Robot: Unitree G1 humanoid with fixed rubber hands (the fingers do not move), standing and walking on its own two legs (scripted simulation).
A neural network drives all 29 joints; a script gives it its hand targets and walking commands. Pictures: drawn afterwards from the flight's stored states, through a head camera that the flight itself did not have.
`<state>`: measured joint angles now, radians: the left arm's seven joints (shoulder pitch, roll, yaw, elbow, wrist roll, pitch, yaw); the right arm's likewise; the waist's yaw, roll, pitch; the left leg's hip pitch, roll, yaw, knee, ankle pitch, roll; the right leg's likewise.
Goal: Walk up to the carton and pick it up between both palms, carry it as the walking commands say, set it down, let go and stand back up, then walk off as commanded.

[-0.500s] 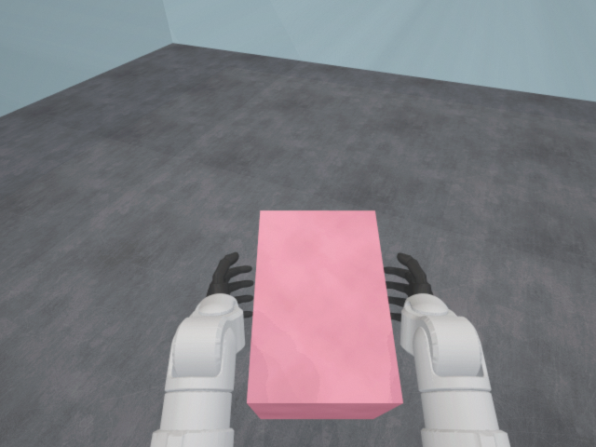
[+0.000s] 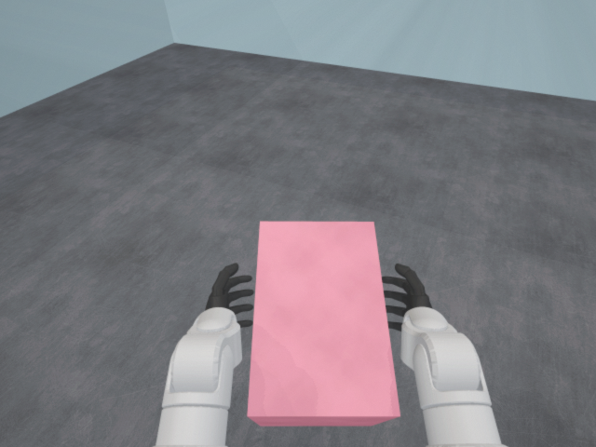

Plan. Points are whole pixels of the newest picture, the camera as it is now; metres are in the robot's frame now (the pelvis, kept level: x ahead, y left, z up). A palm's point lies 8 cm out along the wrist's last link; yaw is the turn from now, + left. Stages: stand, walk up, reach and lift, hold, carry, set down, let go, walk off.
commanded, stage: carry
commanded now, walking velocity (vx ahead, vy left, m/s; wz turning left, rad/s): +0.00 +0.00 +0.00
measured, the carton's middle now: (316, 325) +0.33 +0.00 -0.01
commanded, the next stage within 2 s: hold in 0.34 s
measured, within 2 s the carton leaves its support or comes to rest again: neither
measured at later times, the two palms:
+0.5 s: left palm (224, 350) +0.27 +0.13 +0.04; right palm (424, 355) +0.26 -0.14 +0.03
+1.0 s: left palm (215, 345) +0.26 +0.13 +0.07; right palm (429, 351) +0.25 -0.13 +0.07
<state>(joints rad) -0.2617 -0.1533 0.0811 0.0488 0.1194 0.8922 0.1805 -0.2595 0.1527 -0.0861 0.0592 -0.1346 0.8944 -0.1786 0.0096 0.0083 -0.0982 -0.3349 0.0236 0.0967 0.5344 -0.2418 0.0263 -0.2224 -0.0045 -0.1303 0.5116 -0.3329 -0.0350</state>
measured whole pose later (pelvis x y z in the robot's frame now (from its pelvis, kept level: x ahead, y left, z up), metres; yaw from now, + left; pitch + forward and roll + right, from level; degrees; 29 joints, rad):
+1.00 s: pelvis -0.07 +0.02 +0.00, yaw -6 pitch -10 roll +0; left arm -0.53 -0.23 0.39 0.53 0.40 0.69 0.07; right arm -0.56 0.18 -0.38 0.64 -0.39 0.65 -0.04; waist 0.04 -0.02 0.02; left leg -0.14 -0.03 -0.04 0.49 -0.17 0.01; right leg -0.09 0.04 0.06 0.50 -0.24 -0.03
